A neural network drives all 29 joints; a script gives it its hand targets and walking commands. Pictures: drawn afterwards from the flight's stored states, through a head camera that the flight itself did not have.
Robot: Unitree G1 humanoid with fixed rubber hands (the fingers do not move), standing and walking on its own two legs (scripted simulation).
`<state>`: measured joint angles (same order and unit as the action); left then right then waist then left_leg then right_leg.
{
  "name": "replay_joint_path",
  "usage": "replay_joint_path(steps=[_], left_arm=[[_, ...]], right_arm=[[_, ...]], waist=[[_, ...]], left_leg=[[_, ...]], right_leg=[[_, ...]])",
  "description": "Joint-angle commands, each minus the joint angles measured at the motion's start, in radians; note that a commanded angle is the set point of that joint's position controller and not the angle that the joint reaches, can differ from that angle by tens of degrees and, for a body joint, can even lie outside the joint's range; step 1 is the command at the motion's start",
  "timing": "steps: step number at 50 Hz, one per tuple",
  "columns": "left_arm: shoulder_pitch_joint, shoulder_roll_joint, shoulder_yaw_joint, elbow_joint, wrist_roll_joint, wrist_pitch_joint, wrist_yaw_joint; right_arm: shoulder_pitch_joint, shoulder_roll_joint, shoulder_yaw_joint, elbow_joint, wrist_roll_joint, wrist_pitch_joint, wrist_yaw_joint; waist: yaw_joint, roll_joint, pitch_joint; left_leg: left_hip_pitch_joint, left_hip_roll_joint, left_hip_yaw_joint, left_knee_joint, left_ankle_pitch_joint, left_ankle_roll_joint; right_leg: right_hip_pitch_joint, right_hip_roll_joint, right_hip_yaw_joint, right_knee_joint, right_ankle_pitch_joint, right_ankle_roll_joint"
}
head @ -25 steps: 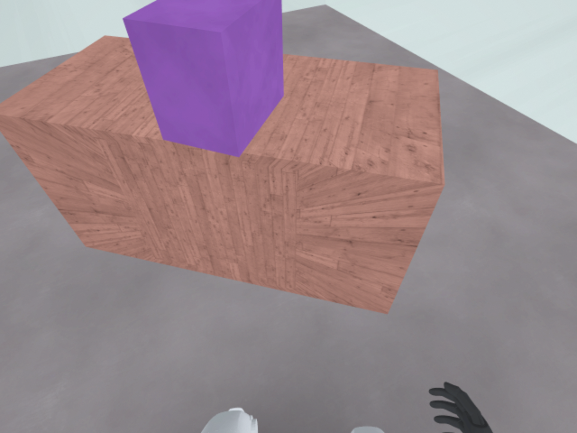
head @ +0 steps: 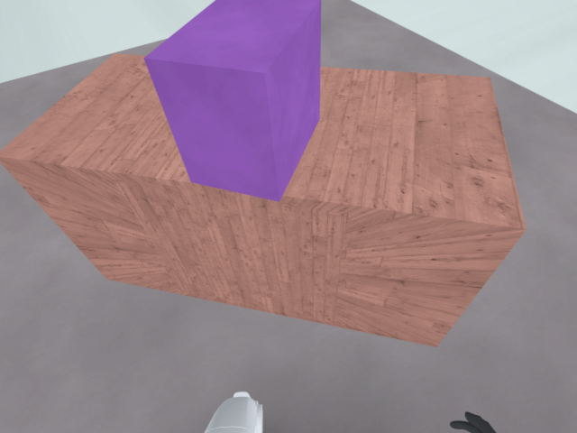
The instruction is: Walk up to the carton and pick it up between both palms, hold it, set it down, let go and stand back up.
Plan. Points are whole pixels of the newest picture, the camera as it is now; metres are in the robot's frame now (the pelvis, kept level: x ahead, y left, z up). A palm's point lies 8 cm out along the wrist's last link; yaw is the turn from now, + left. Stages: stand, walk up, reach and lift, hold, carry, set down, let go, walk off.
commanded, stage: walk up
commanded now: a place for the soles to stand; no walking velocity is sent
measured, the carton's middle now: (252, 95) +0.76 +0.13 +0.06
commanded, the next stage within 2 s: none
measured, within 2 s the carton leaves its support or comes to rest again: neither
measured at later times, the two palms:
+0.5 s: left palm (78, 359) +0.24 +0.37 -0.09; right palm (401, 382) +0.24 -0.14 -0.13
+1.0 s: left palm (71, 258) +0.43 +0.48 -0.09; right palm (312, 328) +0.32 +0.00 -0.12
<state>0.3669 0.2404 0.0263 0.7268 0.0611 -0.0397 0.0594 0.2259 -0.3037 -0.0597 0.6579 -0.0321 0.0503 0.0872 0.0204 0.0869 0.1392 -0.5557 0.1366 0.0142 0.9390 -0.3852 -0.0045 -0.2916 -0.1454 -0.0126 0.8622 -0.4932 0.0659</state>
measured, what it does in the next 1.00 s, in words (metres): walks ahead: left foot, then right foot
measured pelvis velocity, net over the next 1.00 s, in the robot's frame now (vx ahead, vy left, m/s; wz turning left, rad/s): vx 0.27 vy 0.26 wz -0.14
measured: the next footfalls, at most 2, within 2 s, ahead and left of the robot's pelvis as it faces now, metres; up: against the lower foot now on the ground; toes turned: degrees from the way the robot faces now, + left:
left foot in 0.02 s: +0.17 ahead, +0.18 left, +0.00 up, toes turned +6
right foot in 0.30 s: +0.20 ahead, -0.03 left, +0.00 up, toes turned -7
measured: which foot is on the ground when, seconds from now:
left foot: up 0.00-0.00, down 0.02-0.30, up 0.32-0.60, down 0.62-1.00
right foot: down 0.00-0.04, up 0.06-0.28, down 0.30-0.62, up 0.64-0.88, down 0.90-1.00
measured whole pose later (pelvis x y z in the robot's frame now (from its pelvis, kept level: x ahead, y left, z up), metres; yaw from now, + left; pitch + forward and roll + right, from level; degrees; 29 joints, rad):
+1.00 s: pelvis +0.27 +0.26 +0.00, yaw -8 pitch -3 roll +0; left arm 0.21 0.22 0.02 0.65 0.00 0.00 0.01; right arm 0.25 -0.26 0.01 0.72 0.00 0.05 -0.01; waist -0.03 0.04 0.13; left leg -0.38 0.06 0.19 0.90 -0.47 0.04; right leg -0.42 0.01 0.00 0.89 -0.42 0.00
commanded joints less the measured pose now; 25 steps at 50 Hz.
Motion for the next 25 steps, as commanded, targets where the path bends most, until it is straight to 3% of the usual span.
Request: replay_joint_path(steps=[1,2,3,4,5,6,9,11,12,13,14,15,16,17,18,19,21,23,25], left_arm=[[-0.095,0.204,0.072,-0.131,-0.010,-0.004,-0.010],[-0.056,0.107,0.038,-0.162,-0.023,-0.005,-0.015],[-0.060,0.093,0.031,-0.221,-0.059,-0.003,-0.016],[-0.092,0.136,0.042,-0.226,-0.063,0.006,-0.006],[-0.109,0.151,0.044,-0.222,-0.057,0.008,-0.006],[-0.102,0.144,0.045,-0.207,-0.049,0.007,-0.007],[-0.017,0.138,0.063,-0.158,-0.038,0.000,-0.022],[-0.016,0.122,0.064,-0.158,-0.050,-0.006,-0.028],[0.002,0.117,0.064,-0.155,-0.053,-0.011,-0.029],[0.053,0.116,0.068,-0.143,-0.055,-0.019,-0.028],[0.176,0.124,0.082,-0.108,-0.056,-0.028,-0.025],[0.268,0.172,0.100,-0.081,-0.039,-0.032,-0.015],[0.282,0.313,0.131,-0.107,-0.003,-0.030,0.002],[0.227,0.335,0.129,-0.111,0.004,-0.016,0.025],[0.165,0.304,0.114,-0.126,0.006,-0.015,0.042],[0.116,0.288,0.103,-0.136,0.012,-0.018,0.052],[0.037,0.252,0.085,-0.145,0.017,-0.030,0.054],[-0.003,0.247,0.078,-0.144,0.012,-0.038,0.045],[-0.029,0.261,0.084,-0.146,0.008,-0.037,0.037]], right_arm=[[0.286,-0.119,-0.074,-0.026,-0.004,-0.053,-0.011],[0.334,-0.214,-0.090,-0.026,-0.019,-0.060,-0.026],[0.301,-0.307,-0.090,-0.070,-0.010,-0.064,-0.041],[0.208,-0.306,-0.077,-0.089,0.004,-0.061,-0.058],[0.154,-0.288,-0.064,-0.092,0.009,-0.062,-0.073],[0.123,-0.273,-0.059,-0.080,0.005,-0.062,-0.083],[0.029,-0.195,-0.028,-0.057,-0.004,-0.063,-0.083],[-0.003,-0.193,-0.022,-0.048,-0.007,-0.057,-0.082],[-0.015,-0.188,-0.018,-0.044,-0.009,-0.051,-0.081],[-0.046,-0.179,-0.009,-0.044,-0.008,-0.043,-0.079],[-0.100,-0.163,0.004,-0.055,-0.010,-0.031,-0.074],[-0.094,-0.100,0.025,-0.069,-0.019,-0.022,-0.067],[-0.089,-0.040,0.042,-0.127,-0.019,-0.017,-0.058],[-0.125,-0.132,0.009,-0.139,-0.020,0.006,-0.061],[-0.147,-0.148,0.002,-0.130,-0.017,0.014,-0.057],[-0.151,-0.127,0.007,-0.121,-0.017,0.013,-0.053],[-0.096,-0.101,0.003,-0.110,-0.031,0.003,-0.051],[-0.078,-0.080,0.001,-0.120,-0.021,0.001,-0.040],[-0.075,-0.064,0.001,-0.126,-0.003,-0.001,-0.027]], waist=[[-0.153,-0.103,-0.184],[-0.194,0.155,-0.227],[-0.195,0.292,-0.262],[-0.161,0.157,-0.194],[-0.141,0.081,-0.112],[-0.123,0.066,-0.047],[-0.064,0.106,-0.011],[-0.053,0.156,-0.011],[-0.042,0.151,-0.032],[-0.005,0.109,-0.066],[0.067,0.035,-0.119],[0.110,-0.137,-0.151],[0.126,-0.384,-0.169],[0.107,-0.224,-0.107],[0.089,-0.151,-0.047],[0.083,-0.157,-0.003],[0.040,-0.198,-0.007],[0.018,-0.258,-0.036],[0.009,-0.305,-0.062]], left_leg=[[0.573,-0.153,0.190,-0.163,0.099,0.026],[0.636,-0.003,-0.106,-0.297,-0.130,0.106],[0.558,0.239,-0.648,-0.638,-0.400,0.254],[0.473,0.326,-0.799,-0.747,-0.611,0.322],[0.438,0.340,-0.772,-0.734,-0.598,0.330],[0.380,0.334,-0.703,-0.701,-0.522,0.336],[0.159,0.270,-0.421,-0.624,-0.290,0.290],[0.116,0.243,-0.306,-0.583,-0.125,0.280],[0.110,0.226,-0.254,-0.536,-0.041,0.270],[0.051,0.190,-0.167,-0.458,0.005,0.235],[-0.063,0.138,-0.070,-0.324,-0.039,0.179],[-0.194,0.050,0.047,-0.080,-0.135,0.099],[-0.359,-0.091,0.114,0.265,-0.249,0.003],[-0.391,-0.072,-0.039,0.370,-0.266,0.001],[-0.427,-0.041,-0.067,0.423,-0.202,-0.004],[-0.448,-0.012,-0.065,0.445,-0.152,-0.013],[-0.357,0.029,-0.083,0.404,-0.137,-0.026],[-0.255,0.030,-0.089,0.324,-0.143,-0.024],[-0.177,0.013,-0.047,0.187,-0.136,-0.017]], right_leg=[[-0.365,0.010,0.014,-0.061,-0.072,-0.191],[-0.482,0.102,-0.055,0.252,-0.042,-0.138],[-0.555,0.202,0.004,0.439,-0.246,-0.095],[-0.572,0.137,0.117,0.541,-0.203,-0.101],[-0.613,0.110,0.136,0.587,-0.123,-0.104],[-0.614,0.083,0.123,0.584,-0.079,-0.099],[-0.365,0.061,0.097,0.405,-0.091,-0.092],[-0.262,0.082,0.033,0.248,-0.113,-0.091],[-0.193,0.097,0.002,0.149,-0.083,-0.098],[-0.051,0.116,-0.027,0.006,0.033,-0.116],[0.172,0.147,-0.057,-0.141,0.178,-0.140],[0.321,0.092,0.110,-0.244,0.104,-0.169],[0.322,-0.210,0.774,-0.544,-0.387,-0.295],[0.254,-0.334,1.023,-0.640,-0.434,-0.363],[0.250,-0.341,0.971,-0.599,-0.289,-0.387],[0.241,-0.324,0.841,-0.545,-0.055,-0.392],[0.176,-0.278,0.618,-0.475,0.248,-0.378],[0.130,-0.232,0.485,-0.438,0.394,-0.364],[0.105,-0.198,0.381,-0.402,0.434,-0.343]])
